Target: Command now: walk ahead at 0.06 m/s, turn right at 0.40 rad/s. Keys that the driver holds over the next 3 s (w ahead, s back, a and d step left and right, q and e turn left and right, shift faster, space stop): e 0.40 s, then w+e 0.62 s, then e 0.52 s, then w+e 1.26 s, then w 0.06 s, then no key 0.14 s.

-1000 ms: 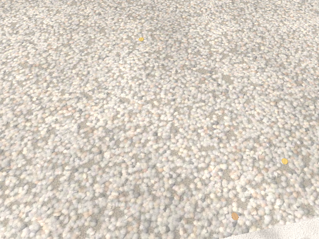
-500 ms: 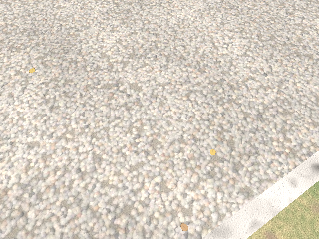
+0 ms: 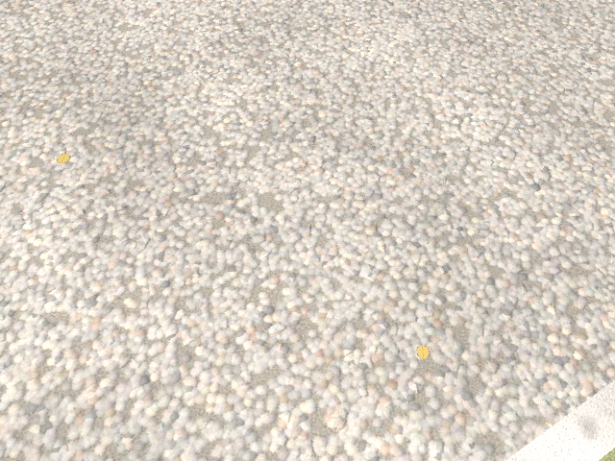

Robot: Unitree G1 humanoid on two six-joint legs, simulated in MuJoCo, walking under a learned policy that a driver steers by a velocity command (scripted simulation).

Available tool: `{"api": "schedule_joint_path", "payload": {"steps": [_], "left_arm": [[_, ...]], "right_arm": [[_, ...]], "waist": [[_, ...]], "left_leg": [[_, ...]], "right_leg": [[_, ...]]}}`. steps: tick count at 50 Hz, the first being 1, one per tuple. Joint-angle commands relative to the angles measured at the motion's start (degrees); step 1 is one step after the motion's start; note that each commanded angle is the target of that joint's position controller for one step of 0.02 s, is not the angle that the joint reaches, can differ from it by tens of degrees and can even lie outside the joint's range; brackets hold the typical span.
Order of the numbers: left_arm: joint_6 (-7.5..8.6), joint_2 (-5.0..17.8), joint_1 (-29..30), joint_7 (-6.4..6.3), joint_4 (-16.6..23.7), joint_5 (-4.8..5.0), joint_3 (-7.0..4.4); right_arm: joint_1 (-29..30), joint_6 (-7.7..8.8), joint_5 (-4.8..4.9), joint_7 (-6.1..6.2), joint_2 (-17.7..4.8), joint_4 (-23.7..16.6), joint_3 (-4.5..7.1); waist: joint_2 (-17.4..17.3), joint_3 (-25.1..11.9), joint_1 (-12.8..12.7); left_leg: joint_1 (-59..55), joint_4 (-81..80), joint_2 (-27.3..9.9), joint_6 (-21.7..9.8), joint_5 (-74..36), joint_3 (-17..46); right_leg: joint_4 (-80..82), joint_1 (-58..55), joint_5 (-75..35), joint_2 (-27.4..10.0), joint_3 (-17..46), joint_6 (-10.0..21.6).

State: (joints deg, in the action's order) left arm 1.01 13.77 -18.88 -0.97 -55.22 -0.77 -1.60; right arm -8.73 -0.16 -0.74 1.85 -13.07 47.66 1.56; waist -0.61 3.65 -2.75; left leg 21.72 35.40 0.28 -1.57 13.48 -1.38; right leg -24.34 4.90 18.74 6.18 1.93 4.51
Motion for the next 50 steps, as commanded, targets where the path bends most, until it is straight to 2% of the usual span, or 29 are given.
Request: {"api": "schedule_joint_path", "payload": {"steps": [1,2,3,4,5,6,7,9,14,17,20,21,22,23,24,25,26,27,28,30,32,34,39,43,46,47,48,49,50], "left_arm": [[0.32,8.2,3.8,-0.43,4.2,1.35,-2.08],[0.28,4.3,0.9,-0.63,5.7,1.68,-1.39],[-1.32,6.7,-2.9,-1.08,4.5,0.35,-2.34],[-2.27,8.6,-1.8,-0.88,3.7,-0.60,-3.25],[-2.92,8.0,0.2,-0.35,3.7,-0.76,-3.52],[-3.66,7.5,1.2,0.11,4.1,-0.56,-3.68],[-4.36,7.3,2.0,0.62,4.5,-0.74,-3.79],[-4.91,6.2,1.3,1.34,4.5,-0.44,-3.59],[-5.70,5.3,6.3,2.38,7.7,-0.39,-2.99],[-5.77,5.3,9.0,3.16,9.8,-0.07,-2.59],[-5.37,5.9,9.6,3.38,11.2,0.23,-2.65],[-5.12,5.9,9.0,3.46,11.4,0.28,-2.63],[-4.79,5.9,7.7,3.58,11.4,0.19,-2.66],[-4.38,6.9,4.1,3.63,10.1,-0.04,-3.15],[-3.80,10.0,-1.3,3.17,8.2,-0.50,-4.19],[-3.37,17.5,-4.7,2.71,9.4,-0.42,-5.81],[-3.22,16.1,-3.8,1.86,9.2,-1.17,-5.58],[-3.12,13.7,-0.3,0.96,9.3,-0.77,-4.68],[-2.72,11.6,2.8,0.61,9.8,-0.17,-4.04],[-1.15,9.7,4.1,0.60,10.3,-0.01,-3.47],[0.33,9.7,0.6,1.28,9.1,0.44,-3.47],[1.09,10.3,-2.4,1.50,8.1,0.54,-3.76],[1.63,10.7,-7.4,1.08,6.5,0.12,-3.93],[2.04,11.4,-9.5,0.65,5.8,-0.19,-4.13],[2.33,12.5,-7.2,0.25,6.3,-0.30,-4.49],[2.39,13.0,-5.1,0.30,6.8,-0.28,-4.64],[2.61,13.6,-3.4,0.53,7.2,-0.04,-4.74],[3.03,12.4,-2.8,1.04,7.4,0.38,-4.47],[3.37,6.8,-4.3,1.29,9.5,1.57,-3.07]], "right_arm": [[-11.6,1.66,-0.75,1.41,-9.2,-0.3,2.65],[-13.7,1.83,-0.79,1.57,-15.1,-1.4,3.83],[-13.0,0.79,1.11,0.99,-14.1,-1.4,3.63],[-10.6,0.40,1.01,0.72,-11.0,-2.4,2.76],[-5.8,0.14,0.55,0.90,-8.4,-3.5,1.98],[-2.0,-0.34,-0.08,1.17,-6.9,-4.5,1.45],[-1.1,-0.43,-0.36,1.47,-6.9,-4.6,1.38],[-1.8,-0.34,-0.80,1.50,-7.5,-4.3,1.57],[-3.1,-0.08,-0.89,0.90,-9.7,-3.7,2.30],[-2.6,-0.30,-1.23,-0.01,-11.2,-3.8,2.82],[-2.9,-0.68,-1.16,-0.63,-12.6,-3.6,3.46],[-3.1,-0.80,-1.10,-0.93,-13.3,-3.6,3.79],[-2.6,-1.02,-0.95,-1.20,-13.7,-3.8,4.08],[-2.3,-1.34,-0.91,-1.34,-13.0,-3.9,4.07],[-2.2,-1.72,-1.05,-1.72,-9.9,-4.3,3.44],[2.5,-2.02,-0.88,-1.99,-4.7,-9.1,1.74],[8.3,-1.77,-1.98,-1.66,-9.2,-10.6,2.69],[6.6,-1.24,-0.71,-2.14,-10.5,-10.2,3.23],[3.3,-0.44,-0.20,-2.72,-11.1,-8.4,3.45],[-0.1,0.35,-1.95,-3.36,-10.7,-5.4,3.61],[0.3,0.27,-1.90,-3.70,-9.2,-5.4,3.41],[2.6,0.15,-1.59,-3.61,-8.4,-6.2,3.22],[9.2,0.71,-1.29,-3.59,-8.1,-8.5,2.92],[13.7,1.57,-0.82,-3.96,-7.7,-10.9,2.29],[10.3,2.38,-0.43,-3.68,-8.8,-11.3,2.31],[6.3,2.66,-0.23,-3.22,-9.3,-10.3,2.53],[-0.2,3.07,-0.20,-2.44,-10.2,-8.4,3.07],[-8.4,3.88,-0.81,-1.52,-12.9,-6.5,4.02],[-17.3,4.12,-2.36,-0.49,-18.5,-6.4,5.13]], "waist": [[0.4,-6.2,6.6],[-11.1,-10.5,5.4],[-14.1,-14.7,5.1],[-6.8,-10.8,3.8],[-3.9,-6.1,2.6],[-4.1,-3.2,1.4],[-6.2,-1.9,1.2],[-6.6,-2.8,1.3],[-6.8,-4.2,2.8],[-7.7,-4.4,3.7],[-8.2,-5.3,4.0],[-8.0,-6.5,4.0],[-7.1,-6.7,3.0],[-4.8,-6.6,1.4],[6.2,-4.7,-1.0],[21.0,-1.7,-3.2],[11.7,3.8,-4.5],[10.5,5.3,-0.9],[9.8,5.4,1.7],[7.6,2.0,2.6],[4.5,-0.4,2.2],[4.8,0.0,1.1],[5.7,1.6,-1.7],[6.4,2.2,-2.9],[7.3,0.9,-0.3],[7.2,-0.1,2.0],[5.8,-2.9,5.3],[1.4,-8.0,9.2],[-8.7,-18.1,11.5]], "left_leg": [[-17.5,-12.7,-6.3,-2.5,-18.4,6.0],[-27.5,-11.8,-21.7,-8.0,-46.7,18.5],[-24.8,-12.4,-27.4,-15.7,-52.7,24.7],[-20.5,-14.6,-25.3,-16.4,-43.3,20.9],[-15.5,-16.6,-21.7,-14.5,-32.2,15.9],[-11.8,-18.7,-18.6,-12.1,-23.5,11.7],[-10.0,-19.8,-16.5,-11.0,-20.1,8.8],[-10.0,-19.6,-14.8,-10.7,-20.4,4.8],[-12.5,-19.5,-17.1,-11.5,-14.7,2.2],[-11.1,-18.8,-17.9,-11.1,-10.7,0.4],[-11.8,-16.1,-19.5,-10.4,-12.8,-0.2],[-11.6,-15.9,-19.9,-9.3,-6.3,-0.6],[-8.7,-15.0,-19.6,-7.4,4.2,-1.7],[-2.4,-11.9,-18.2,-4.7,15.3,-3.4],[6.8,0.7,-13.3,-1.2,23.9,-8.6],[23.2,18.2,-2.1,2.6,28.0,-10.8],[24.8,21.8,-2.6,2.3,19.7,0.5],[23.4,21.6,-4.1,2.2,12.4,1.9],[21.0,20.1,-4.8,2.6,6.9,2.1],[17.7,20.5,-4.4,2.9,1.0,1.4],[18.2,20.1,-3.8,3.0,-1.7,1.4],[20.3,17.7,-3.9,3.7,-3.2,1.5],[22.0,9.4,-3.4,5.4,-5.3,1.9],[18.4,2.9,-2.2,4.7,-4.8,1.8],[7.8,-1.6,-0.8,2.6,-3.6,1.8],[0.2,-3.6,0.3,1.7,-2.3,1.3],[-10.2,-6.5,1.9,0.7,-2.4,0.2],[-23.1,-8.9,-1.8,-0.9,-1.6,3.6],[-37.5,-13.9,-17.9,-4.0,18.6,22.4]], "right_leg": [[-12.2,6.3,-37.4,-11.2,10.3,1.9],[-26.5,15.6,-5.2,-2.4,3.3,-0.9],[-37.6,18.9,21.7,2.1,-0.1,-1.7],[-44.1,20.6,19.7,-0.6,2.3,-1.9],[-45.2,21.5,14.8,-2.7,2.5,-2.6],[-43.8,21.6,11.4,-4.0,2.1,-3.6],[-42.8,21.4,8.6,-4.4,1.4,-4.5],[-41.2,20.5,6.2,-3.6,-0.3,-6.1],[-30.9,20.5,4.9,-5.8,-2.0,-6.6],[-23.4,16.3,5.0,-6.4,-4.1,-5.5],[-17.8,13.3,6.0,-6.1,-5.9,-4.3],[-14.6,11.2,5.6,-5.8,-6.7,-3.4],[-9.4,6.6,3.8,-5.2,-7.6,-2.2],[-4.4,-1.1,4.0,-3.9,-7.0,-0.6],[5.9,-6.5,13.9,-9.3,4.4,2.2],[16.9,-6.6,34.5,-26.2,34.7,9.6],[20.9,1.3,34.5,-26.7,37.5,12.8],[20.7,3.2,32.0,-24.0,31.9,11.5],[20.6,3.0,24.3,-20.3,26.4,9.4],[18.4,-0.3,9.1,-15.4,19.2,8.0],[17.1,-3.7,2.1,-14.8,17.9,8.3],[17.0,-5.1,0.5,-14.9,18.4,9.0],[16.1,-6.4,-3.5,-15.3,20.2,10.1],[11.9,-5.8,-13.7,-15.3,21.0,9.9],[8.3,-2.5,-22.9,-15.5,22.4,7.3],[6.0,0.8,-26.8,-14.8,22.0,5.9],[-0.2,3.8,-32.5,-12.6,20.9,4.5],[-13.1,8.9,-31.1,-7.7,17.1,2.8],[-32.1,18.8,-13.2,-1.6,10.1,0.7]]}}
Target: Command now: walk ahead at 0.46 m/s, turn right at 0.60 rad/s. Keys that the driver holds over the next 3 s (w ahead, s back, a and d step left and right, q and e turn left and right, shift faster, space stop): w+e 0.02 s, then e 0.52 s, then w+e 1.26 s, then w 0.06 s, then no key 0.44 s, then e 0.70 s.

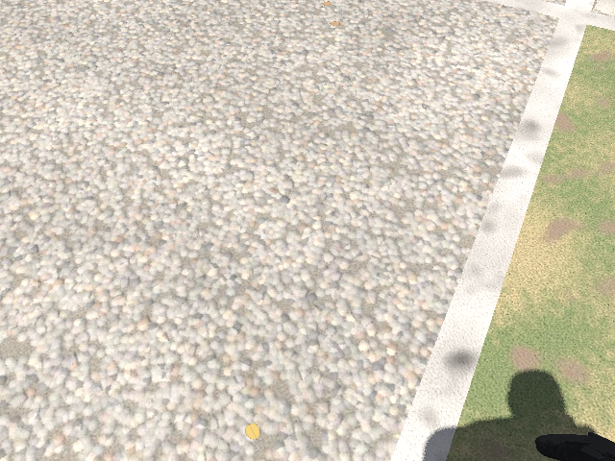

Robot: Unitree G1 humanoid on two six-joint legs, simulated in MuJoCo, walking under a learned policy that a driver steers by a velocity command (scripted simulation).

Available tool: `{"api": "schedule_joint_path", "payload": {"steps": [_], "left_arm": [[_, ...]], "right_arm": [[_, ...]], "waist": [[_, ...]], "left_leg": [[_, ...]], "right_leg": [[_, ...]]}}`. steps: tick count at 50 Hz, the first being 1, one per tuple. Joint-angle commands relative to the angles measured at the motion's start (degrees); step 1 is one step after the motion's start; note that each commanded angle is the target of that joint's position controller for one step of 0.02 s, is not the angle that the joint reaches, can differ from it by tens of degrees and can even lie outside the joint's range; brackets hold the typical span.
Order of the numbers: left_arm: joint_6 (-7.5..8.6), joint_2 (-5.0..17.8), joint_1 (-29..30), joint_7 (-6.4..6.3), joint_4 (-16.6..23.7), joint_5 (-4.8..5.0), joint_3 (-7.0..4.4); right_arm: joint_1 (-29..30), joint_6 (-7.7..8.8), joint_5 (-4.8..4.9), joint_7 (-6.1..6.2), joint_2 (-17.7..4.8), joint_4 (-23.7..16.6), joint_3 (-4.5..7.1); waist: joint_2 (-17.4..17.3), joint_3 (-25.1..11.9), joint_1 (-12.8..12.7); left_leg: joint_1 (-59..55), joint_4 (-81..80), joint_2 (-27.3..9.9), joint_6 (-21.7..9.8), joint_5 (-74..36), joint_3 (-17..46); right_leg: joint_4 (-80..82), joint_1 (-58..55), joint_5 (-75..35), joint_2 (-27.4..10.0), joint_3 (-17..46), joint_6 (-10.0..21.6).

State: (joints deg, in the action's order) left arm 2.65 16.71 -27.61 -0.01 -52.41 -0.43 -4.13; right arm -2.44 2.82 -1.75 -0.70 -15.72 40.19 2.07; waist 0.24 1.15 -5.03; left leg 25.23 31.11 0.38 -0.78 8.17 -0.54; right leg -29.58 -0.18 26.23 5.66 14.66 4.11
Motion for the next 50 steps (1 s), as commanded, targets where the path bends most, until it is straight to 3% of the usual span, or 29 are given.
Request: {"api": "schedule_joint_path", "payload": {"steps": [1,2,3,4,5,7,10,15,19,20,21,22,23,24,25,26,27,28,30,33,41,43,45,46,47,48,49,50], "left_arm": [[1.54,3.4,2.3,0.32,8.4,0.62,-0.28],[0.58,5.8,2.2,-0.04,6.3,-0.67,-0.65],[0.07,5.9,4.6,0.40,5.4,-0.89,-0.76],[-0.38,4.6,5.7,0.69,5.2,-0.75,-0.68],[-1.07,4.5,6.4,0.93,5.4,-1.36,-0.87],[-2.45,3.8,6.3,1.61,5.5,-1.48,-0.85],[-3.17,2.3,11.6,2.73,8.1,-1.12,-0.26],[-3.05,0.2,19.0,4.38,11.4,-1.27,1.38],[-3.24,2.7,19.7,4.12,12.8,-2.18,0.63],[-2.86,3.4,17.3,3.77,12.4,-2.47,0.23],[-2.15,4.0,12.6,3.00,11.0,-2.93,-0.28],[-1.48,8.9,8.4,1.91,10.9,-3.22,-1.57],[-2.30,15.9,9.8,1.17,12.4,-1.38,-3.30],[-3.02,12.9,6.8,1.02,12.5,1.46,-3.22],[-3.47,10.7,10.4,0.57,12.4,1.21,-2.54],[-3.89,7.8,13.7,0.23,12.4,0.73,-1.71],[-4.05,6.3,16.2,-0.16,12.7,0.55,-1.27],[-4.03,5.3,17.0,-0.30,12.7,0.37,-1.00],[-3.59,6.3,16.6,0.27,12.7,-0.30,-1.34],[-3.26,8.3,15.2,0.79,12.1,-0.65,-2.21],[-2.48,9.4,10.7,1.21,10.6,-1.09,-2.91],[-2.45,9.4,11.8,1.45,10.9,-1.12,-3.00],[-2.70,8.8,16.1,1.53,12.1,-0.95,-3.01],[-2.62,7.6,17.7,1.16,12.7,-0.76,-2.80],[-2.08,3.3,17.1,0.78,13.6,-0.19,-1.77],[-1.39,0.9,17.7,0.80,15.3,-0.21,-0.77],[-1.00,4.8,18.8,1.13,15.4,-2.09,-1.23],[-0.82,6.0,17.1,1.95,14.4,-2.19,-1.69]], "right_arm": [[-21.3,0.52,-1.00,2.00,-18.0,1.3,4.93],[-15.5,0.19,-0.59,1.81,-12.8,0.1,3.90],[-12.2,0.37,-0.07,1.65,-8.2,-0.5,2.76],[-10.8,0.62,-0.02,1.56,-5.8,-0.3,1.98],[-11.2,1.01,0.16,1.64,-4.8,0.5,1.50],[-13.0,1.97,0.59,1.24,-4.7,1.6,1.31],[-13.1,2.09,1.10,1.35,-5.6,2.6,1.51],[-11.4,0.99,1.41,1.88,-6.2,3.1,1.67],[-13.3,-0.04,1.91,2.16,-8.7,3.8,2.61],[-13.4,-0.55,2.00,2.27,-9.1,3.9,2.74],[-13.5,-1.08,2.07,2.17,-9.2,3.8,2.77],[-16.7,-1.39,1.59,1.90,-8.8,2.9,2.64],[-20.3,-2.38,1.75,1.38,-3.7,-0.5,1.41],[-17.7,-3.74,0.06,1.82,-6.3,0.9,1.82],[-14.7,-4.13,0.69,1.88,-5.7,0.2,1.71],[-12.0,-4.01,0.71,2.11,-5.6,0.0,1.58],[-11.2,-4.16,0.17,2.24,-6.0,-0.2,1.75],[-13.2,-4.59,-0.58,1.95,-6.3,0.4,1.80],[-14.1,-5.17,-0.75,1.12,-5.8,0.7,1.74],[-10.7,-5.15,-0.81,0.52,-5.3,-0.5,1.74],[-5.3,-2.85,-0.13,0.60,-4.9,-2.4,1.60],[-6.4,-2.27,0.44,0.77,-4.9,-2.4,1.48],[-13.0,-1.58,1.31,1.48,-4.4,-0.6,1.38],[-18.2,-1.11,1.28,2.31,-5.4,1.1,1.73],[-22.0,-0.60,0.65,3.31,-10.5,1.7,2.74],[-20.2,-0.50,-0.52,3.71,-16.4,0.3,3.94],[-16.1,-0.42,-0.91,3.65,-14.5,0.3,3.85],[-14.0,-0.02,-0.16,3.13,-10.9,0.0,2.97]], "waist": [[-20.2,-16.1,9.6],[-10.4,-6.9,6.6],[-3.2,-1.4,6.0],[-1.9,0.9,5.1],[-4.2,1.0,4.5],[-6.9,-0.9,3.9],[-7.9,-1.3,3.7],[-8.2,-1.4,4.7],[-7.2,-2.2,5.0],[-6.2,-3.6,4.1],[-3.0,-6.5,1.8],[5.6,-10.8,0.1],[15.8,-16.2,4.1],[4.9,-19.4,0.5],[4.1,-12.4,1.9],[2.1,-6.2,3.2],[3.0,-3.8,4.6],[4.2,-4.8,5.7],[3.8,-6.8,6.0],[4.9,-4.6,4.9],[5.7,-2.6,2.6],[6.1,-2.3,3.6],[4.9,-1.6,8.4],[2.2,-0.9,11.4],[-7.8,-1.6,12.0],[-14.0,-1.5,10.8],[-6.3,3.4,7.4],[-5.0,3.9,5.5]], "left_leg": [[-40.5,-19.5,-26.1,-8.5,28.4,45.8],[-31.7,-18.5,-25.5,-9.3,25.9,40.7],[-25.2,-17.1,-22.9,-9.4,13.2,30.1],[-21.1,-16.7,-20.0,-8.6,-2.4,20.5],[-19.5,-15.9,-18.2,-8.1,-15.2,14.2],[-19.3,-13.7,-16.5,-8.1,-35.8,6.4],[-20.9,-14.2,-16.0,-8.5,-42.1,0.1],[-17.6,-13.1,-13.3,-6.7,-36.9,-8.8],[-20.9,-4.9,-15.6,-5.7,-38.4,-9.0],[-21.0,1.2,-15.4,-5.2,-38.2,-9.5],[-19.3,11.0,-13.8,-3.7,-34.2,-10.8],[-10.6,26.3,-10.8,-0.5,-15.4,-11.9],[6.2,44.0,0.7,2.5,32.5,-9.9],[6.5,46.3,-1.4,2.5,30.6,0.8],[8.6,45.7,-2.6,2.3,26.2,1.6],[8.9,41.1,-4.1,2.2,21.7,2.0],[7.7,37.1,-4.7,2.2,18.6,2.3],[4.5,34.6,-4.9,2.4,16.5,2.2],[1.9,31.6,-3.9,2.5,14.6,1.5],[4.2,25.2,-3.3,3.2,13.7,1.7],[2.6,12.6,-0.7,2.6,14.0,2.3],[-3.2,7.8,0.8,1.6,15.8,2.3],[-17.5,-3.8,2.3,-0.2,12.2,1.5],[-27.3,-10.4,0.9,-0.8,10.4,2.0],[-33.6,-17.4,-11.1,-2.1,21.9,13.6],[-31.7,-25.2,-24.7,-6.2,38.6,35.8],[-24.5,-25.2,-24.9,-8.0,39.8,35.5],[-22.2,-24.6,-21.9,-7.7,36.7,30.8]], "right_leg": [[-36.6,35.0,4.6,3.4,-6.1,0.8],[-41.9,37.2,0.8,-2.0,-5.9,1.1],[-41.4,35.8,-3.2,-4.1,-7.2,0.8],[-39.1,33.7,-5.1,-5.8,-8.2,0.1],[-37.4,32.4,-5.0,-6.5,-9.1,-0.6],[-37.9,30.9,-5.4,-5.5,-10.9,-1.6],[-32.4,34.6,-10.2,-5.3,-12.5,-2.7],[-12.7,25.9,-22.0,-5.5,-17.6,-2.4],[-5.8,21.2,-16.7,-4.0,-19.2,0.3],[-3.4,18.2,-15.8,-2.8,-19.3,1.4],[1.6,12.1,-19.9,-1.3,-19.1,2.8],[4.7,1.9,-38.2,-10.4,-7.3,5.9],[3.9,-8.6,-62.3,-28.3,17.4,17.9],[5.1,-6.9,-56.5,-26.9,16.4,19.6],[7.0,-1.3,-48.8,-24.7,11.5,18.4],[9.6,5.0,-42.3,-20.8,7.5,15.2],[10.8,8.4,-37.8,-17.3,5.3,12.3],[12.2,11.0,-31.6,-14.9,3.8,11.0],[15.0,13.0,-16.7,-13.0,4.8,10.7],[19.1,14.1,2.2,-12.3,9.3,10.9],[18.4,14.1,8.2,-12.0,15.3,10.7],[17.3,17.9,8.8,-11.1,16.1,10.3],[14.2,27.6,9.3,-7.9,14.6,7.7],[9.3,35.4,11.4,-4.4,11.7,4.7],[-6.1,43.0,11.4,0.9,3.0,1.2],[-19.9,49.9,4.7,6.2,-5.1,-0.4],[-25.7,50.3,-2.6,-0.3,-4.1,-0.3],[-27.1,48.2,-6.1,-1.7,-4.3,-0.7]]}}
Over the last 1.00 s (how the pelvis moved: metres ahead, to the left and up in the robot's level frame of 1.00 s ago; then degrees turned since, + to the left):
0.19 -0.08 -0.01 -34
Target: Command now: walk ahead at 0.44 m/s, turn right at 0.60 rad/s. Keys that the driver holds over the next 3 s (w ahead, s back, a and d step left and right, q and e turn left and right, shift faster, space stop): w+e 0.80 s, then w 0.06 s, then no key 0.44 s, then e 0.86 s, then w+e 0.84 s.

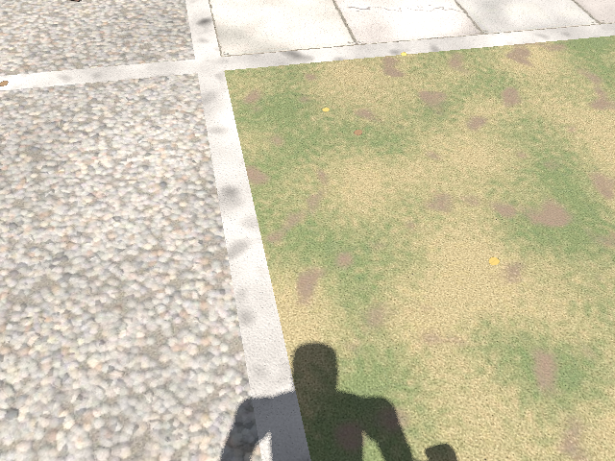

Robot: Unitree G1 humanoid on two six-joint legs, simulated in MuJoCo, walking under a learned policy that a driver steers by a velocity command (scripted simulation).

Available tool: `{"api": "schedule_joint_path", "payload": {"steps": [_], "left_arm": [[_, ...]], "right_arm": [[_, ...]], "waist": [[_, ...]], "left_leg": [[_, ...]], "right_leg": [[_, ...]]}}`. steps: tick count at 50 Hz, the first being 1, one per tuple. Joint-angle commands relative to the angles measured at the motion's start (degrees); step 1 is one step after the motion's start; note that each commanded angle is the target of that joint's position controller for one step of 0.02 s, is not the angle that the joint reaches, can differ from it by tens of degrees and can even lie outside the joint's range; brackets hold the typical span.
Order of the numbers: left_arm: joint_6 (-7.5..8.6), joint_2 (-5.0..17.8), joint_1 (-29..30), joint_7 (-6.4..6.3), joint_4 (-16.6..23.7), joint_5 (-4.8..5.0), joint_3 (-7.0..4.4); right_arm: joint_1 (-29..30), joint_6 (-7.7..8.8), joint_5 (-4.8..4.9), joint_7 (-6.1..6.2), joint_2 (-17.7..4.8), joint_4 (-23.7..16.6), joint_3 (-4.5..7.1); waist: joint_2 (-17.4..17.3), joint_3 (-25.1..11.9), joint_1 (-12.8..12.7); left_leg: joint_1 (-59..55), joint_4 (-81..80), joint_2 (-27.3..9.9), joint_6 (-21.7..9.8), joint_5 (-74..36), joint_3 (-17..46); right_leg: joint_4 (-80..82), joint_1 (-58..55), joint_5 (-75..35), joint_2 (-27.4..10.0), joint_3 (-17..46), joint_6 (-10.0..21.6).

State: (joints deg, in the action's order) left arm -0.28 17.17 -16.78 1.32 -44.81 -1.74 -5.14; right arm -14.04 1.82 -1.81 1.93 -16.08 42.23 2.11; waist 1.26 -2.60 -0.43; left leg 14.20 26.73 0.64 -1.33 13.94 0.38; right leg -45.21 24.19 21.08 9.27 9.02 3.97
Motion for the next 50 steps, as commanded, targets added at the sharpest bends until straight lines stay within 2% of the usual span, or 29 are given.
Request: {"api": "schedule_joint_path", "payload": {"steps": [1,3,5,9,14,15,17,18,19,20,21,22,23,24,25,26,28,30,34,38,40,42,44,45,46,47,48,49,50], "left_arm": [[1.99,5.7,4.0,1.35,5.4,-0.83,-0.79],[1.23,5.2,3.1,2.52,4.3,-1.13,-0.64],[0.85,3.7,6.3,3.06,5.6,-0.77,0.01],[0.63,2.3,13.7,3.64,8.0,-0.63,0.91],[0.83,0.1,22.5,4.75,11.4,-0.72,2.68],[0.81,0.1,22.7,4.68,11.6,-0.85,2.84],[0.85,1.0,19.8,3.86,11.0,-1.14,2.55],[1.07,2.1,15.3,3.31,9.9,-1.18,2.05],[1.56,3.8,6.9,2.69,7.4,-1.37,1.19],[1.79,6.6,-3.0,1.68,4.2,-1.76,-0.20],[1.48,12.8,-5.0,0.65,4.3,-1.40,-1.79],[0.95,14.4,-7.0,0.01,5.7,0.27,-2.23],[0.72,13.0,-6.5,-0.62,3.8,0.63,-2.01],[1.03,10.4,-3.7,-1.00,2.9,1.17,-1.35],[1.44,8.2,-0.7,-1.19,3.1,1.11,-0.72],[1.76,7.0,1.7,-1.37,3.3,1.34,-0.23],[2.69,5.9,2.9,-1.13,3.6,1.63,0.27],[3.28,6.9,1.6,-0.90,2.8,1.54,-0.04],[3.58,7.0,-3.1,-0.74,1.2,1.46,-0.20],[3.71,7.8,-7.9,-1.12,-0.2,1.27,-0.47],[3.64,8.6,-8.9,-1.62,-0.4,1.06,-0.66],[3.73,9.2,-7.6,-2.08,-0.4,0.92,-0.65],[4.01,9.4,-6.2,-1.93,-0.9,0.92,-0.50],[4.37,8.5,-6.2,-1.65,-1.2,1.34,-0.16],[4.77,3.8,-8.1,-1.72,0.5,1.70,1.08],[4.23,2.5,-16.6,-2.07,0.3,3.04,0.94],[3.23,6.3,-14.5,-2.70,-2.0,0.61,0.53],[2.91,5.8,-10.0,-2.29,-2.0,0.48,0.46],[2.61,4.8,-7.6,-2.04,-1.6,0.54,0.74]], "right_arm": [[-0.6,1.38,0.41,-0.09,-8.5,-2.3,2.42],[-1.4,2.01,0.54,-0.55,-6.8,-2.0,1.99],[-5.1,2.62,0.37,-1.33,-6.3,-0.5,2.06],[-10.2,3.05,0.39,-1.99,-6.0,1.9,2.22],[-12.6,2.95,0.64,-1.45,-6.9,4.4,2.29],[-12.9,2.70,0.66,-1.25,-7.3,5.1,2.35],[-13.3,2.18,0.77,-0.77,-8.8,6.1,2.44],[-13.6,1.82,0.86,-0.53,-9.8,6.6,2.52],[-13.4,1.52,1.16,-0.30,-10.4,6.6,2.44],[-12.0,1.50,1.06,-0.37,-10.2,5.5,2.24],[-13.7,1.76,1.32,-1.80,-3.4,1.3,0.69],[-9.0,2.15,1.07,-2.01,-7.0,-1.3,1.60],[-2.2,2.39,1.19,-2.17,-8.1,-2.9,1.94],[-2.5,2.98,1.38,-2.22,-6.5,-2.8,1.15],[-3.4,2.80,0.79,-2.25,-6.4,-1.9,1.21],[-5.1,1.87,-0.33,-2.34,-6.3,-1.6,1.21],[-7.4,-0.05,-1.32,-2.89,-5.5,-1.0,1.17],[-4.9,-0.86,-1.18,-3.21,-4.5,-2.0,1.03],[6.2,-0.84,-0.91,-3.23,-4.0,-5.5,0.71],[14.0,-0.24,-0.30,-3.57,-3.8,-8.0,0.23],[16.2,0.21,-0.01,-3.62,-4.4,-9.2,0.17],[13.0,0.64,-0.02,-3.46,-5.1,-8.4,0.39],[3.1,1.37,-0.33,-2.41,-7.1,-4.9,1.48],[-4.0,2.33,-0.94,-1.65,-8.7,-3.3,2.02],[-12.4,2.84,-1.90,-0.68,-12.7,-3.2,2.61],[-9.8,2.07,-1.28,-1.05,-16.6,-3.0,3.84],[-5.6,1.58,0.67,-1.65,-10.6,-3.9,2.79],[-2.0,1.77,1.12,-1.88,-6.1,-3.9,1.50],[-0.3,1.92,0.81,-2.13,-3.8,-3.5,0.73]], "waist": [[-6.2,7.7,-0.4],[-8.8,6.7,0.2],[-7.1,7.1,1.8],[-7.3,8.1,4.3],[-8.6,9.3,6.1],[-8.8,9.2,5.7],[-9.7,6.3,3.4],[-10.0,3.0,1.0],[-9.6,-2.1,-2.9],[-7.0,-7.6,-7.8],[7.4,-14.8,-5.3],[6.3,-19.7,-6.9],[1.5,-11.3,-7.4],[0.5,-4.1,-4.5],[-1.6,-0.2,-1.5],[-1.0,1.5,1.0],[0.4,1.1,3.1],[0.9,2.3,2.9],[1.8,5.7,-0.5],[1.9,5.4,-3.7],[1.9,5.4,-4.0],[2.5,4.8,-2.2],[1.2,1.4,2.4],[-0.7,-2.7,5.9],[-7.5,-11.3,7.7],[-20.9,-16.3,2.3],[-7.9,-10.2,1.1],[-4.0,-3.9,0.9],[-2.7,-1.5,0.4]], "left_leg": [[-11.1,-20.2,-18.6,-5.8,24.6,23.2],[-10.7,-20.2,-14.6,-5.0,13.0,13.0],[-12.1,-19.4,-13.9,-5.2,3.4,7.7],[-15.2,-18.0,-13.9,-5.6,-11.9,0.8],[-16.4,-16.4,-14.4,-4.9,-24.3,-6.1],[-17.3,-15.0,-14.7,-4.6,-28.7,-7.4],[-18.6,-7.3,-15.1,-3.8,-50.2,-10.4],[-19.0,0.2,-15.5,-3.7,-59.6,-11.4],[-15.6,11.0,-15.7,-3.2,-59.5,-12.4],[-5.5,25.3,-14.7,-1.9,-47.7,-13.2],[18.2,45.3,-7.9,1.1,0.7,-12.4],[26.2,55.9,-1.3,1.8,16.9,-3.2],[31.1,55.4,-4.6,1.2,10.0,1.0],[29.3,50.0,-6.7,1.0,6.1,0.6],[25.7,44.9,-8.2,1.3,5.5,0.8],[21.8,42.3,-8.8,2.1,6.1,1.0],[17.8,39.0,-8.7,3.3,6.5,0.2],[18.5,35.0,-8.3,4.3,2.9,-0.8],[23.4,23.6,-7.4,4.9,-7.2,-0.8],[23.7,14.3,-4.6,4.0,-12.1,-0.5],[21.7,10.6,-3.4,3.2,-11.6,0.2],[14.4,6.3,-2.2,1.5,-9.9,0.2],[0.4,2.3,0.9,-0.9,-7.2,-1.6],[-10.3,-0.2,-2.2,-2.6,-10.8,0.2],[-22.9,1.2,-17.4,-5.4,-17.2,14.8],[-29.3,-4.0,-28.4,-14.1,-31.0,38.0],[-22.0,-4.4,-25.3,-13.5,-29.7,34.8],[-15.4,-4.7,-22.3,-12.6,-33.9,25.1],[-12.0,-5.5,-19.7,-11.2,-39.5,18.6]], "right_leg": [[-13.1,22.3,-3.9,-5.9,0.3,-1.6],[-17.8,20.8,-7.7,-6.9,-2.5,-2.8],[-19.1,22.5,-10.7,-8.0,-3.2,-3.1],[-12.7,24.2,-13.6,-9.2,-5.9,-3.7],[3.7,16.5,-13.3,-10.1,-14.0,-1.6],[6.4,14.2,-11.6,-9.5,-15.3,-0.5],[9.7,5.7,-7.4,-5.6,-18.2,2.3],[10.9,-0.4,-5.7,-3.3,-18.8,3.9],[14.0,-11.6,-7.0,-1.8,-17.6,5.8],[16.4,-26.8,-6.8,-4.5,-12.2,8.0],[18.1,-46.3,3.3,-22.6,14.7,14.3],[25.2,-48.3,-5.7,-30.6,35.8,18.3],[25.8,-44.0,-15.5,-27.1,24.8,16.7],[26.4,-34.7,-23.7,-25.1,17.5,15.4],[27.5,-27.3,-27.9,-21.7,12.7,13.2],[28.4,-21.4,-30.5,-19.0,9.6,12.6],[30.1,-16.0,-31.8,-16.3,7.0,12.8],[32.2,-12.7,-28.5,-14.9,6.5,12.8],[33.9,-13.6,-24.7,-13.8,8.1,11.3],[30.8,-19.6,-30.1,-14.5,10.0,10.1],[28.7,-21.8,-33.0,-15.6,11.8,9.3],[26.9,-21.9,-35.5,-16.6,12.2,7.3],[16.2,-20.9,-48.9,-14.0,9.8,4.6],[4.7,-17.2,-46.6,-10.2,6.8,2.9],[-12.6,-9.4,-23.7,-6.3,2.3,1.2],[-26.4,3.2,12.2,2.6,-1.7,-1.0],[-29.4,5.3,8.0,-2.2,1.0,-0.7],[-28.2,4.7,4.6,-3.2,0.4,-1.2],[-26.0,4.4,3.0,-4.7,-0.3,-1.6]]}}
Over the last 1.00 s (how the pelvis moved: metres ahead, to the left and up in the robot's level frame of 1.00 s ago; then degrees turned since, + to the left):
0.29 -0.01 0.02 -34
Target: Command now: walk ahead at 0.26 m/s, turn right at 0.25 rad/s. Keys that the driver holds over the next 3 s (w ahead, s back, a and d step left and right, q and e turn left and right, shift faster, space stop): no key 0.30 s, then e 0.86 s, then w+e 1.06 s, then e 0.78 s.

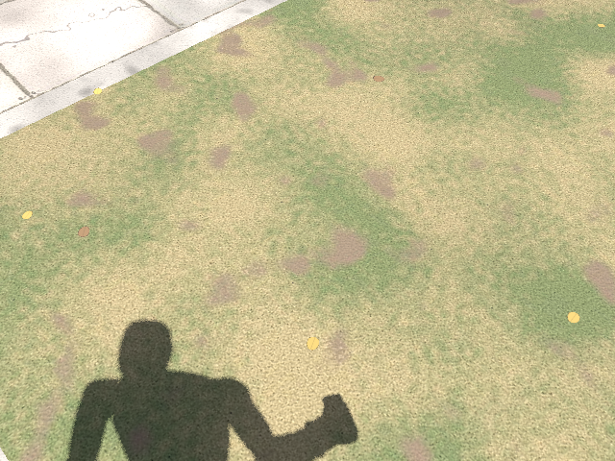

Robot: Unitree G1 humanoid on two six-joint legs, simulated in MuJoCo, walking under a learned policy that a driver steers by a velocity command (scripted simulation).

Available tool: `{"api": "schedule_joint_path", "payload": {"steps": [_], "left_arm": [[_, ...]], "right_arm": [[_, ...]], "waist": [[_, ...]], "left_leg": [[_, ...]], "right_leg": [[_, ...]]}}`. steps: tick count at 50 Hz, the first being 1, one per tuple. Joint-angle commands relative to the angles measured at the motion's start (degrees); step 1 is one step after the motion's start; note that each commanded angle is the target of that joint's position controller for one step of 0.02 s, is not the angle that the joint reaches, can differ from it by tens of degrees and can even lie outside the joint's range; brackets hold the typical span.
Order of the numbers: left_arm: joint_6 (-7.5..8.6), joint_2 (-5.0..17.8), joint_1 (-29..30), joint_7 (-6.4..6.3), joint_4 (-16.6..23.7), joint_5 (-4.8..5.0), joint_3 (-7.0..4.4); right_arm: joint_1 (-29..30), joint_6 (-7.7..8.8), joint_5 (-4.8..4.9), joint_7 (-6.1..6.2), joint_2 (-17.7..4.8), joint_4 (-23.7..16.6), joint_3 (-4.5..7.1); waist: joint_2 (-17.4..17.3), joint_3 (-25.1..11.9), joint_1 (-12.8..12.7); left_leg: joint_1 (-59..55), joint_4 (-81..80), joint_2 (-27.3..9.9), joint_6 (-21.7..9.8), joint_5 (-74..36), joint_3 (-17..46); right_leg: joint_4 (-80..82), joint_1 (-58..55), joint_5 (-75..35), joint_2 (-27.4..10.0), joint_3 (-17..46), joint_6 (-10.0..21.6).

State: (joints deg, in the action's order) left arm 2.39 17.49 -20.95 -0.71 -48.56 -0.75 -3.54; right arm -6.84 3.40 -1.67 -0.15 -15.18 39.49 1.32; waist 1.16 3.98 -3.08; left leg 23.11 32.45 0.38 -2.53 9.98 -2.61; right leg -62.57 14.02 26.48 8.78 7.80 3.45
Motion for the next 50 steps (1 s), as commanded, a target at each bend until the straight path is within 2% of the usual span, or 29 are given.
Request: {"api": "schedule_joint_path", "payload": {"steps": [1,3,6,8,10,14,15,16,17,18,19,20,21,22,23,25,30,32,33,34,35,36,37,38,39,40,42,45,50], "left_arm": [[-0.66,3.8,-1.8,0.41,2.4,-0.65,-0.75],[-1.83,2.6,-2.7,0.96,1.8,-0.95,-0.45],[-2.53,1.5,-1.4,1.22,1.5,-0.64,0.11],[-2.87,0.4,1.1,1.25,1.6,-0.85,0.87],[-3.16,-0.6,4.1,1.29,1.5,-0.78,1.75],[-2.97,-0.1,7.3,0.70,0.7,-0.51,2.35],[-2.63,-0.3,7.2,0.48,0.3,-0.68,2.51],[-2.22,0.9,7.7,0.22,0.3,-0.98,2.38],[-1.80,3.8,7.7,-0.18,0.4,-1.31,1.84],[-1.61,8.1,8.1,-0.54,1.0,-1.32,1.04],[-2.10,7.6,8.5,-0.66,0.6,0.51,0.67],[-2.25,6.4,8.3,-0.54,0.7,0.46,0.71],[-2.38,5.9,8.2,-0.57,0.5,0.10,0.62],[-2.61,5.8,7.9,-0.77,0.1,-0.46,0.42],[-2.77,6.5,8.0,-1.08,0.0,-0.27,-0.11],[-3.22,6.1,9.7,-1.14,0.2,0.13,-0.65],[-4.27,6.7,11.1,-0.35,0.1,-0.16,-2.06],[-4.91,7.2,13.4,0.03,0.5,0.08,-2.54],[-5.14,6.7,14.2,0.02,0.9,0.51,-2.55],[-5.06,3.7,13.1,-0.05,1.7,0.93,-1.90],[-4.81,1.1,12.4,-0.31,2.6,1.01,-1.45],[-4.83,6.0,13.4,-0.20,2.3,-1.33,-2.44],[-5.02,6.7,11.8,0.22,1.1,-1.05,-3.18],[-5.40,6.1,9.2,0.64,-0.2,-0.97,-3.30],[-5.80,5.8,7.5,1.18,-0.9,-1.03,-3.37],[-6.03,5.3,6.5,1.64,-1.4,-0.96,-3.21],[-6.18,4.5,8.9,2.11,-0.5,-0.62,-2.77],[-6.43,3.4,12.7,2.61,1.6,-0.31,-2.07],[-6.55,2.5,14.3,3.26,4.0,0.54,-1.11]], "right_arm": [[-7.6,0.69,0.98,0.01,-4.0,0.1,1.15],[-8.5,1.45,1.13,-0.18,-4.8,2.0,1.18],[-8.0,1.73,0.76,-0.18,-5.5,3.5,1.05],[-7.3,1.23,0.70,-0.12,-5.3,4.5,0.69],[-7.9,0.69,0.77,-0.17,-5.6,5.5,0.62],[-10.1,-0.74,0.96,-0.18,-6.4,7.6,0.85],[-9.3,-1.14,1.23,0.02,-6.2,7.8,0.77],[-9.7,-1.53,1.09,0.38,-6.7,8.1,1.02],[-11.3,-1.84,0.55,0.70,-6.7,7.9,1.20],[-15.0,-2.17,0.14,0.83,-5.0,7.2,1.13],[-15.5,-3.28,1.38,1.56,-2.5,8.2,0.39],[-13.1,-4.10,1.38,2.14,-4.3,7.9,0.88],[-10.4,-4.56,1.35,2.23,-5.1,6.9,1.40],[-8.9,-5.00,1.51,2.12,-5.4,6.4,1.68],[-8.6,-5.36,1.39,2.02,-5.4,6.0,1.89],[-8.9,-5.40,1.19,2.20,-4.5,5.9,1.85],[-7.8,-5.27,1.74,2.71,-3.7,4.5,1.68],[-11.2,-5.09,1.71,2.87,-3.4,5.2,1.73],[-13.4,-4.84,1.34,3.09,-4.2,5.7,2.00],[-14.0,-4.58,0.16,3.52,-9.0,5.3,3.06],[-8.2,-4.86,-0.06,3.38,-15.6,2.9,4.51],[-7.3,-4.99,-0.72,3.21,-13.3,2.6,3.99],[-4.1,-4.76,-0.49,3.08,-9.1,1.8,2.74],[-1.1,-4.62,-0.12,3.05,-7.3,1.2,2.25],[0.2,-4.39,0.14,3.20,-7.0,0.5,2.16],[-0.1,-4.23,0.24,3.31,-6.7,0.3,2.10],[-4.0,-4.15,0.25,3.17,-7.2,1.2,2.31],[-8.7,-4.16,0.36,3.03,-8.7,2.9,3.02],[-7.6,-4.36,-0.07,1.80,-10.7,3.3,3.85]], "waist": [[-4.7,-6.5,3.0],[-7.2,-7.2,2.0],[-7.0,-8.5,0.9],[-7.8,-8.4,0.8],[-9.2,-8.5,1.8],[-9.1,-7.4,3.4],[-8.0,-6.5,2.5],[-5.9,-5.4,2.1],[-2.1,-6.2,2.9],[5.8,-6.8,6.1],[10.7,-7.1,4.4],[9.6,-4.6,3.2],[9.8,-4.1,2.4],[9.3,-4.1,2.1],[8.4,-4.3,2.6],[6.1,-5.9,3.6],[7.4,-7.8,3.2],[7.0,-8.0,5.3],[5.5,-7.6,6.6],[-3.9,-6.7,5.8],[-17.4,-4.6,4.7],[-11.5,-2.6,4.5],[-7.0,-1.4,1.9],[-6.0,-0.1,0.1],[-7.6,-1.0,-0.6],[-8.7,-1.5,-0.1],[-8.3,-2.2,2.3],[-9.2,-3.4,5.2],[-11.6,-4.7,5.7]], "left_leg": [[-18.9,-12.4,-17.2,-9.2,-40.2,16.7],[-15.8,-13.5,-14.9,-8.7,-46.8,11.6],[-15.1,-14.2,-14.1,-9.6,-49.4,7.4],[-13.8,-14.2,-12.5,-8.7,-47.3,4.4],[-12.2,-14.0,-11.3,-8.0,-43.8,2.8],[-11.2,-12.5,-12.3,-7.9,-30.1,5.9],[-9.6,-11.4,-11.9,-6.9,-23.4,6.4],[-8.4,-9.9,-11.2,-5.0,-16.4,6.3],[-7.0,-7.2,-9.8,-3.0,-7.9,5.7],[-4.7,-1.9,-4.7,-1.0,5.4,1.5],[-6.2,0.7,0.0,0.4,14.9,-1.3],[-4.5,4.2,1.1,0.9,17.7,-0.7],[-1.9,8.2,1.8,0.9,20.4,0.4],[0.0,13.1,1.7,1.1,22.3,1.8],[0.9,16.5,1.2,1.4,21.7,3.0],[1.1,18.1,0.9,2.4,19.9,3.7],[-4.7,7.6,2.3,3.0,15.8,2.9],[-12.1,-3.3,3.4,2.3,10.0,1.9],[-17.4,-11.0,2.6,1.7,6.4,2.4],[-21.2,-19.0,-8.1,-0.4,12.6,12.9],[-16.9,-24.9,-22.0,-6.0,16.8,28.4],[-9.1,-23.8,-24.4,-9.9,11.5,27.2],[-6.7,-22.4,-20.8,-9.7,7.5,22.3],[-6.5,-21.0,-17.1,-8.3,3.0,16.4],[-9.3,-19.7,-14.9,-7.2,-0.7,12.5],[-11.9,-18.2,-13.9,-7.2,-7.0,9.6],[-17.3,-15.9,-14.0,-8.1,-14.9,7.0],[-23.9,-13.6,-16.3,-9.5,-21.7,6.1],[-20.8,-10.4,-17.5,-9.2,-26.6,1.9]], "right_leg": [[-6.1,14.4,-3.0,-5.2,0.5,-1.5],[-3.5,10.8,-4.9,-4.3,-0.4,-2.4],[2.2,10.3,-7.2,-4.0,-1.3,-3.3],[10.5,8.3,-9.8,-5.4,-3.3,-3.7],[18.3,4.1,-12.9,-6.5,-5.8,-3.8],[28.1,-1.0,-14.8,-7.2,-7.7,-2.9],[33.5,-4.0,-17.3,-7.5,-7.7,-2.2],[38.6,-6.0,-20.7,-8.3,-6.2,-1.4],[39.8,-8.5,-26.3,-12.8,-0.4,-0.3],[39.6,-9.9,-38.5,-20.7,8.8,2.5],[42.4,-5.0,-37.4,-24.5,13.8,9.1],[44.2,-3.5,-34.2,-24.2,16.5,10.7],[44.9,-4.0,-32.8,-23.5,16.9,11.2],[45.3,-4.3,-34.3,-23.1,16.8,11.8],[45.3,-4.2,-35.6,-22.4,15.8,11.9],[44.4,-4.4,-37.0,-19.9,13.3,10.9],[43.7,-1.8,-31.2,-16.9,14.1,8.7],[42.2,2.2,-26.7,-14.9,14.7,6.1],[40.6,6.4,-20.2,-12.7,14.2,3.4],[33.0,13.3,-8.5,-7.9,9.9,-0.3],[20.5,20.4,2.3,2.0,-2.2,-2.5],[9.4,17.0,4.1,-3.3,-0.8,-2.6],[4.5,14.7,1.3,-3.6,0.0,-2.2],[0.6,14.6,-1.8,-4.0,-0.9,-2.6],[-1.9,15.6,-4.0,-4.3,-1.8,-3.1],[-2.7,16.7,-4.1,-4.4,-2.9,-4.0],[-0.3,18.4,-4.1,-5.0,-4.5,-5.6],[6.1,19.0,-2.5,-6.2,-6.0,-6.7],[17.8,8.8,-0.6,-7.1,-10.4,-4.7]]}}
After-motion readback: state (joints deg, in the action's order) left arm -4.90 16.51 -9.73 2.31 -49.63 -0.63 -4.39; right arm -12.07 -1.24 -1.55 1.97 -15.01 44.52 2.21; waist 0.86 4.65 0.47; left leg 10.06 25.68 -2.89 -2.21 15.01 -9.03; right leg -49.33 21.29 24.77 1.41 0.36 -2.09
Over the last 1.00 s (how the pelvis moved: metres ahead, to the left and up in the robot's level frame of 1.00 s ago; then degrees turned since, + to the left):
0.51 -0.14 -0.01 -34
